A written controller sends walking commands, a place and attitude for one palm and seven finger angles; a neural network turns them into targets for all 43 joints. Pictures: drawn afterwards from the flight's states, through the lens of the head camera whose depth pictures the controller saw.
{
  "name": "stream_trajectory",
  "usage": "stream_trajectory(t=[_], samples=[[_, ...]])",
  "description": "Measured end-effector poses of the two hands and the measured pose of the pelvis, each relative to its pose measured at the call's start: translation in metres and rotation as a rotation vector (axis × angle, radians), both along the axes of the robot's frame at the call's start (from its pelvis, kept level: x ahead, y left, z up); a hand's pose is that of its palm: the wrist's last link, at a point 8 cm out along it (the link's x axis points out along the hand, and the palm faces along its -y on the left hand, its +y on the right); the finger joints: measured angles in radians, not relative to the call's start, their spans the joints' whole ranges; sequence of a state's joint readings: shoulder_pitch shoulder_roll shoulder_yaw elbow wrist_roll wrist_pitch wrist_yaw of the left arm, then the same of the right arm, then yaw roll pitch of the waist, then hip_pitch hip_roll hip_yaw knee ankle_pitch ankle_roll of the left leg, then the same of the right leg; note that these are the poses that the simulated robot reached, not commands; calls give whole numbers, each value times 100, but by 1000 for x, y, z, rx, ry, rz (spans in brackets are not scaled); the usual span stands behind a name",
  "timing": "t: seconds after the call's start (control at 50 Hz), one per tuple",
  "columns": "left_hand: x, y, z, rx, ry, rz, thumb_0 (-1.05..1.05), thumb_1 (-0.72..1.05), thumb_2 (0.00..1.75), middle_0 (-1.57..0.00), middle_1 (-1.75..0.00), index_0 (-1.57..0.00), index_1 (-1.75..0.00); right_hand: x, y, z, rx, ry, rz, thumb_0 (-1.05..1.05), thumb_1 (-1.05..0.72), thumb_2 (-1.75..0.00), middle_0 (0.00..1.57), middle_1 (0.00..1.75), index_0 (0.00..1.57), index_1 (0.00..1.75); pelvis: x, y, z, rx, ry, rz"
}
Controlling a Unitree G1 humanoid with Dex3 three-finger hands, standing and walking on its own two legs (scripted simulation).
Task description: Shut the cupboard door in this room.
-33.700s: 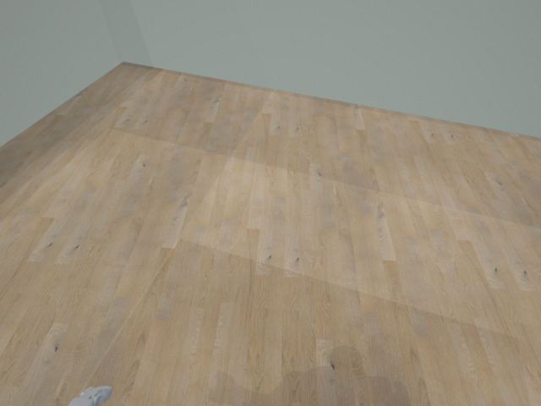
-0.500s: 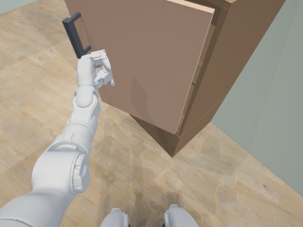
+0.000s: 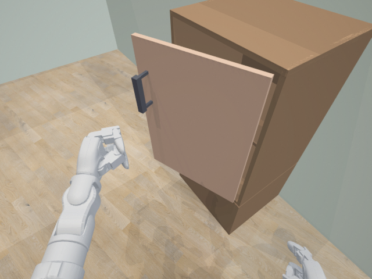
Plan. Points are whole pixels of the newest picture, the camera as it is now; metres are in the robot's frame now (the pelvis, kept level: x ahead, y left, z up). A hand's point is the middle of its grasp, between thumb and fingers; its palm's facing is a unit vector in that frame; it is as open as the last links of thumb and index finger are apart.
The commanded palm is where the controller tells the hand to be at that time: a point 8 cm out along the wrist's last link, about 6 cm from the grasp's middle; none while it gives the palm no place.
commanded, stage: draw the hand back to the body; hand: left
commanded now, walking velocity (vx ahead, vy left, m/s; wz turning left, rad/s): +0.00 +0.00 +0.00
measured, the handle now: (143, 92) +0.67 +0.16 +0.03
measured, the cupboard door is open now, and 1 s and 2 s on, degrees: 21 21 21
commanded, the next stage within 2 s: step back with the hand held close in 1.02 s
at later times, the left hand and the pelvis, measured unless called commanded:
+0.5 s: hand (35, 183) +0.24 +0.25 +0.17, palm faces +0.37 -0.86 -0.35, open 5.0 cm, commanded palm +0.19 +0.29 +0.18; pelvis +0.02 +0.01 +0.03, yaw +1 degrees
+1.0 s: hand (14, 199) +0.20 +0.26 +0.18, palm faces +0.46 -0.79 -0.41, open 7.3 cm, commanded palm +0.16 +0.30 +0.20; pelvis +0.02 +0.00 +0.03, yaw +1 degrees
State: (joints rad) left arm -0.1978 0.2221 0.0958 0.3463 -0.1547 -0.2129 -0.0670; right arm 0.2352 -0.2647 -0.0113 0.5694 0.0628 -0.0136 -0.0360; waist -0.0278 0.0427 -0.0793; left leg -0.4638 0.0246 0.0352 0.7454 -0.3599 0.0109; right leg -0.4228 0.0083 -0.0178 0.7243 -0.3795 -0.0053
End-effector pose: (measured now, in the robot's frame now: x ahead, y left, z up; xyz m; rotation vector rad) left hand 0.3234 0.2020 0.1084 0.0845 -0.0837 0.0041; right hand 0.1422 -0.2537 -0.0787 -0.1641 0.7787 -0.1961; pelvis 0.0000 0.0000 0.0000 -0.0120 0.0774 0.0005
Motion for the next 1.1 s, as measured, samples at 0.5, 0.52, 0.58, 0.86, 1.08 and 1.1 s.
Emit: stream_trajectory(t=[0.5, 0.52, 0.58, 0.86, 1.08, 1.1], samples=[[-124, 89, 74, 288, -21, 382, 1, 90, 89, -64, -77, -64, -77, 55, 61, 23, 49, -58, 155, 2, -90, -90, 20, 30, 20, 30, 22, 11, 28, 5, -129, 16], [-128, 92, 77, 301, -25, 394, 1, 90, 89, -61, -74, -61, -74, 54, 59, 22, 49, -56, 153, 2, -90, -90, 20, 30, 20, 30, 22, 11, 28, 5, -130, 16], [-141, 100, 85, 340, -32, 429, 1, 90, 89, -53, -65, -53, -65, 53, 54, 21, 47, -54, 144, 2, -90, -90, 20, 30, 20, 30, 24, 10, 28, 5, -131, 15], [-171, 104, 84, 353, -14, 530, 1, 90, 89, -25, -34, -25, -34, 56, 33, 23, 3, -78, 145, 2, -90, -90, 20, 30, 20, 30, 19, 1, 28, 9, -132, 29], [-163, 92, 97, 386, -73, 473, 1, 89, 89, -22, -31, -22, -31, 59, 29, 30, 16, -124, 120, 2, -90, -90, 20, 30, 20, 30, 23, -6, 28, 8, -139, 16], [-163, 92, 97, 388, -73, 475, 1, 89, 89, -22, -31, -22, -31, 58, 29, 29, 18, -123, 119, 2, -90, -90, 20, 30, 20, 30, 23, -6, 28, 8, -139, 15]])
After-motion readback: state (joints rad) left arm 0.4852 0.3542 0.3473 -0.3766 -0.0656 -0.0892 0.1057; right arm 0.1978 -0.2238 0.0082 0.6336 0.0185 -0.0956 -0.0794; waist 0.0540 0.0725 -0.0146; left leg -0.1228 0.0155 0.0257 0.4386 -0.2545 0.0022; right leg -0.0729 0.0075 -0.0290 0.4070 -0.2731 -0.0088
